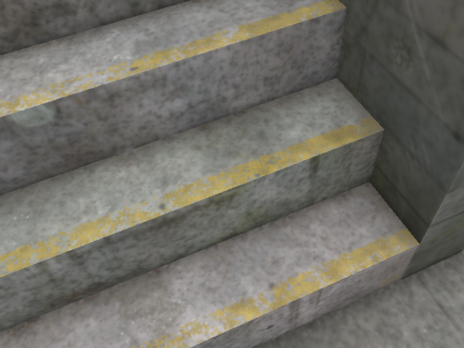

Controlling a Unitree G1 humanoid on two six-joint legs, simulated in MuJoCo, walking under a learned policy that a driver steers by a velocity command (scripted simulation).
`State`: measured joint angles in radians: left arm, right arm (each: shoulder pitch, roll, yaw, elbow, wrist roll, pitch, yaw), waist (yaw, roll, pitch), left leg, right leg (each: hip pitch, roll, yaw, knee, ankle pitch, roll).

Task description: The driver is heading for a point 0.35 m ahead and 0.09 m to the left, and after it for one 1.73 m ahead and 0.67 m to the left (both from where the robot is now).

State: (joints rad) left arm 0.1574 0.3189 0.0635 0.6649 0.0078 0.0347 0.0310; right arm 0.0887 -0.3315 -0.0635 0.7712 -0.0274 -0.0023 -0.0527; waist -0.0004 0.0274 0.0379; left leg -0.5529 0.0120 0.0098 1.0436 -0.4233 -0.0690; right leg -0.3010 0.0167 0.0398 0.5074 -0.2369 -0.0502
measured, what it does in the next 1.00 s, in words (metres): walks ahead: left foot, then right foot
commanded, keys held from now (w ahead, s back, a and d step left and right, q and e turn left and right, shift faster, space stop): e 0.08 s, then no key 0.04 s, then w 0.30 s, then w+q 0.36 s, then q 0.22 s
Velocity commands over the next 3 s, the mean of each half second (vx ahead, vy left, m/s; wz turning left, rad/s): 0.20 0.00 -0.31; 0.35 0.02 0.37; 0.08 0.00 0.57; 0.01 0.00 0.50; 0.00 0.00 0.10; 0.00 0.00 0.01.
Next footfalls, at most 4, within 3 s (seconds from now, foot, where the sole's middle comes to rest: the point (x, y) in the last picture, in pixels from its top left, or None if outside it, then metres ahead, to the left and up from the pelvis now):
0.32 left None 0.05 0.12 -0.78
0.66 right None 0.19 -0.13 -0.78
1.00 left None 0.25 0.09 -0.78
1.56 right None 0.24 -0.12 -0.78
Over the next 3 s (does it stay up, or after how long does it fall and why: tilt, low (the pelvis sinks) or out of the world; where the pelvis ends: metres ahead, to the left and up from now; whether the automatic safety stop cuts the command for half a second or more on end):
stays up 0.10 -0.04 0.00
